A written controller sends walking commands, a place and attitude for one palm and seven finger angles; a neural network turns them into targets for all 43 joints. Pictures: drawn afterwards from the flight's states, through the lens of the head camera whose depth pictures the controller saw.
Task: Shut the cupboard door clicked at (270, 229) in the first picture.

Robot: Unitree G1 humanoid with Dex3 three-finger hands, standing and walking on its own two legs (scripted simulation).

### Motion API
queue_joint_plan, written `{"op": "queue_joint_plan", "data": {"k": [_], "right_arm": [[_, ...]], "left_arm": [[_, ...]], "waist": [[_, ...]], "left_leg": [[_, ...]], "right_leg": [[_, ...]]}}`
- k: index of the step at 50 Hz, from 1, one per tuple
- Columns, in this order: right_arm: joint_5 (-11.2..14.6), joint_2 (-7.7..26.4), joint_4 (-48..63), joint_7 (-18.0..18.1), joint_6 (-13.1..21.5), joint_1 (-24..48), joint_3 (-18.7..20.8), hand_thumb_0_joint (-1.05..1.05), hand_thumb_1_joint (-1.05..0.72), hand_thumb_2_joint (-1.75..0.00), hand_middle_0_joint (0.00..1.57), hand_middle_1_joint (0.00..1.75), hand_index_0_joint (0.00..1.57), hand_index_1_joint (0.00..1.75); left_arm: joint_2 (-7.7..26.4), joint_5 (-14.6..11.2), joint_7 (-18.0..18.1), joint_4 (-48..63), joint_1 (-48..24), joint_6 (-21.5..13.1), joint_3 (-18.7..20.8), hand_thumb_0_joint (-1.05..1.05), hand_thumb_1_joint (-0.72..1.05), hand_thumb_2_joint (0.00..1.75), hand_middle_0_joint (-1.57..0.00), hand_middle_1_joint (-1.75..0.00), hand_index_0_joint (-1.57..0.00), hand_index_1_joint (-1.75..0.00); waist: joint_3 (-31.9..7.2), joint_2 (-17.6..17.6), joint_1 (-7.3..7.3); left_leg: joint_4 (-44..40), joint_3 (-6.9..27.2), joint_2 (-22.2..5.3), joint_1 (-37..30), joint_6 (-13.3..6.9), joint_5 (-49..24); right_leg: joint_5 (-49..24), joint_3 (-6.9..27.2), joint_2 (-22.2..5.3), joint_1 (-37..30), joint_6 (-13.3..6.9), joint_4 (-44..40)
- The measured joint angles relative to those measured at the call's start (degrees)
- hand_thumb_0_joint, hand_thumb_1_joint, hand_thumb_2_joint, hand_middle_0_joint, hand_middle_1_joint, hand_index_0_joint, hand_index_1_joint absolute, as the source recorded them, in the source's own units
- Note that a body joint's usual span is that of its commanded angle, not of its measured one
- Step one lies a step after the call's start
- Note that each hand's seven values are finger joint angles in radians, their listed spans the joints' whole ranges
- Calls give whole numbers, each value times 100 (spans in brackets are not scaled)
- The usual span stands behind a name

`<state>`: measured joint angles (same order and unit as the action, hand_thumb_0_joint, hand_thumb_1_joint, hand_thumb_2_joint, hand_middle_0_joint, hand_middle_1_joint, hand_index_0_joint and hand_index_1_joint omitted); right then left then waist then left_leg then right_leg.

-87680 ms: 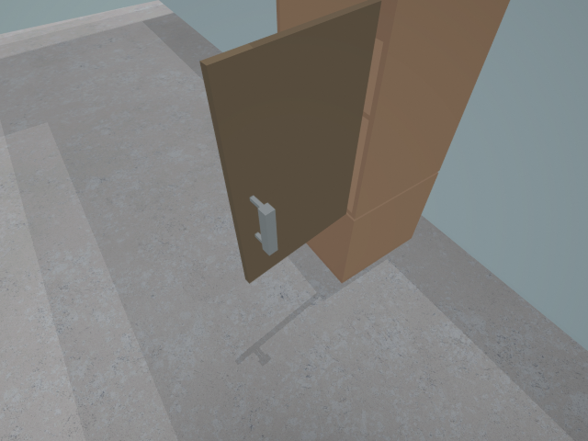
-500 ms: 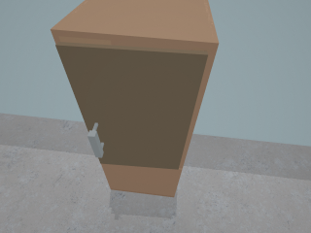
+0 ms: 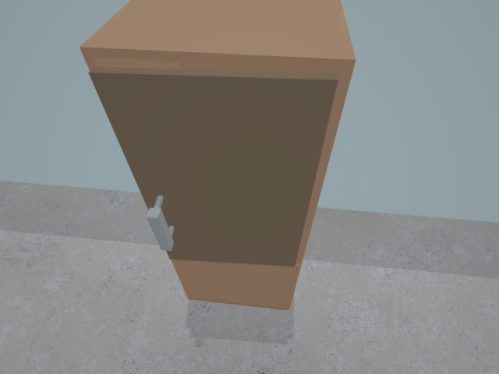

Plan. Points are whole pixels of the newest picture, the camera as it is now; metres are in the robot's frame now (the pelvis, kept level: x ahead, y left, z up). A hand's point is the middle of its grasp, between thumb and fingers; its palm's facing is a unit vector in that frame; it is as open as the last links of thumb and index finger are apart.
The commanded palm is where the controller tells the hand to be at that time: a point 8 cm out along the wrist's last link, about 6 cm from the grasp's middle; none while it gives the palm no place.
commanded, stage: look again from close up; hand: left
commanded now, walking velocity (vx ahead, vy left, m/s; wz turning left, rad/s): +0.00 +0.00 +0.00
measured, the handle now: (163, 223) +0.45 +0.23 -0.11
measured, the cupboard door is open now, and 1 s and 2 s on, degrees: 3 3 3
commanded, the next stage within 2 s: raise the hand and make a fist in 0.36 s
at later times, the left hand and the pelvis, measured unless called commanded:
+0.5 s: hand out of the picture +0.02 +0.20 -0.17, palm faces +0.08 -0.98 -0.20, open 7.3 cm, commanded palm +0.10 +0.25 -0.07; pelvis +0.00 +0.03 +0.00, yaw +0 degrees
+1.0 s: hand out of the picture +0.10 +0.21 -0.08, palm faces +0.15 -0.99 -0.06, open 5.6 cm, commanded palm +0.11 +0.24 -0.07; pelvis -0.05 -0.01 -0.13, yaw +2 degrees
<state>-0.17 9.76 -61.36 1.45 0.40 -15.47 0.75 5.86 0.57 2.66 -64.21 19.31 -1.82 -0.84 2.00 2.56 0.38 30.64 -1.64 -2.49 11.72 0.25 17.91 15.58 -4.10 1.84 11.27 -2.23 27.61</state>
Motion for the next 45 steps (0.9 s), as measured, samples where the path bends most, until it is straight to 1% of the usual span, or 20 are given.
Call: {"op": "queue_joint_plan", "data": {"k": [3,7,15,23,24,25,26,27,28,30,32,33,35,36,38,39,40,41,42,45], "right_arm": [[-22,-40,0,11,36,-136,-48,2,-94,-89,20,30,19,30],[-30,-87,-32,8,55,-269,-128,2,-94,-89,20,30,19,30],[-40,-237,-131,-37,87,-414,-232,1,-92,-89,20,30,19,30],[-27,-264,-287,-23,101,-402,-236,1,-91,-89,20,30,20,30],[-9,-244,-266,-40,82,-381,-233,1,-91,-89,20,30,20,30],[-14,-236,-65,18,189,-406,-247,1,-91,-89,20,30,20,30],[28,-217,195,137,463,-511,-280,1,-91,-89,21,30,20,30],[62,-139,355,260,775,-614,-291,2,-92,-89,21,30,20,30],[122,-38,447,295,1065,-668,-264,3,-93,-89,21,30,20,30],[188,214,736,244,1440,-640,-141,3,-93,-89,21,30,20,30],[172,447,1104,150,1659,-439,10,3,-93,-89,21,30,20,30],[155,522,1306,93,1723,-298,87,3,-93,-89,21,30,20,30],[102,561,1718,-36,1791,4,236,3,-92,-89,20,30,20,30],[76,539,1919,-103,1798,145,300,3,-92,-89,20,30,20,30],[35,480,2298,-239,1769,386,413,2,-92,-89,20,30,19,30],[21,463,2478,-296,1742,488,455,2,-92,-89,20,30,19,30],[10,458,2653,-334,1704,579,491,2,-92,-89,20,30,19,30],[5,467,2820,-352,1657,664,518,2,-91,-89,20,30,19,30],[-1,488,2972,-355,1610,746,540,2,-91,-89,20,30,19,30],[1,577,3318,-320,1487,965,539,1,-91,-90,20,30,19,30]], "left_arm": [[58,-13,-15,-2,-8,73,10,1,91,89,-20,-30,-20,-30],[143,-17,-48,79,-123,109,10,1,91,89,-20,-30,-20,-30],[304,-23,-70,190,-287,137,42,1,92,90,-19,-30,-20,-30],[255,-35,-73,111,-295,154,33,0,91,90,-19,-30,-20,-30],[232,-22,-31,98,-290,124,19,0,91,90,-19,-30,-20,-30],[212,-146,-83,1038,-2,482,302,1,91,89,-19,-30,-20,-30],[283,-312,-32,2167,366,588,357,1,92,89,-20,-30,-20,-30],[371,-506,52,3121,650,423,327,2,92,89,-20,-30,-20,-30],[438,-653,158,3837,801,259,295,2,93,89,-20,-31,-21,-31],[465,-832,288,4764,705,22,250,2,93,89,-21,-32,-22,-32],[398,-888,190,5144,334,-455,315,2,93,89,-23,-34,-23,-34],[354,-931,63,5224,162,-773,374,2,93,90,-24,-35,-24,-35],[258,-1091,-363,5368,12,-1501,484,1,93,90,-26,-38,-26,-37],[209,-1181,-647,5443,37,-1886,513,1,93,90,-27,-39,-28,-39],[130,-1274,-1288,5486,201,-2653,546,1,92,90,-30,-42,-31,-42],[119,-1276,-1580,5474,326,-2986,557,1,92,90,-32,-44,-32,-44],[131,-1256,-1810,5458,469,-3236,575,0,92,90,-34,-46,-34,-46],[165,-1236,-1972,5446,619,-3387,600,0,92,89,-35,-48,-36,-48],[220,-1216,-2067,5443,764,-3447,638,0,91,89,-37,-50,-38,-49],[426,-1291,-2068,5552,1158,-3337,800,1,91,89,-43,-55,-43,-55]], "waist": [[-144,-82,-10],[-218,-113,-25],[-119,-171,-11],[-8,-201,-28],[-11,-176,-25],[53,-212,13],[39,-272,-2],[-26,-296,-41],[-146,-299,-49],[-321,-203,56],[-489,-105,193],[-580,-96,231],[-777,-192,242],[-864,-289,226],[-975,-513,172],[-1013,-619,137],[-1039,-714,89],[-1047,-788,29],[-1035,-834,-40],[-987,-780,-247]], "left_leg": [[-77,-84,110,-112,-49,6],[-217,-151,222,-180,-136,-73],[-474,-220,372,-167,-234,-244],[-507,-223,416,-204,-268,-212],[-412,-203,384,-129,-263,-174],[-291,-189,367,-60,-259,-123],[-204,-201,362,16,-255,-79],[-139,-212,359,68,-241,-40],[-90,-209,373,125,-229,-10],[119,-110,411,313,-233,65],[483,-28,438,704,-253,177],[692,-33,438,951,-254,244],[1157,-110,406,1503,-230,411],[1408,-156,379,1777,-210,508],[1939,-202,321,2295,-165,721],[2227,-198,295,2563,-146,834],[2522,-183,270,2834,-130,950],[2816,-157,248,3097,-117,1062],[3101,-115,224,3348,-74,1154],[3866,78,176,4042,-10,1397]], "right_leg": [[46,82,-111,-30,84,65],[27,148,-219,-24,152,68],[-48,221,-359,93,242,22],[-3,228,-401,62,285,10],[-6,204,-374,80,290,-1],[12,188,-362,123,292,66],[54,201,-362,217,283,174],[100,212,-362,282,269,261],[150,211,-379,348,267,338],[251,111,-430,464,287,502],[370,26,-476,793,294,807],[441,31,-487,1046,288,1024],[613,112,-478,1660,257,1551],[710,159,-462,1970,234,1834],[920,211,-428,2528,193,2399],[1034,209,-414,2798,165,2689],[1150,195,-403,3065,133,2979],[1264,171,-393,3317,102,3261],[1364,131,-384,3546,68,3524],[1591,-51,-368,4129,3,4171]]}}
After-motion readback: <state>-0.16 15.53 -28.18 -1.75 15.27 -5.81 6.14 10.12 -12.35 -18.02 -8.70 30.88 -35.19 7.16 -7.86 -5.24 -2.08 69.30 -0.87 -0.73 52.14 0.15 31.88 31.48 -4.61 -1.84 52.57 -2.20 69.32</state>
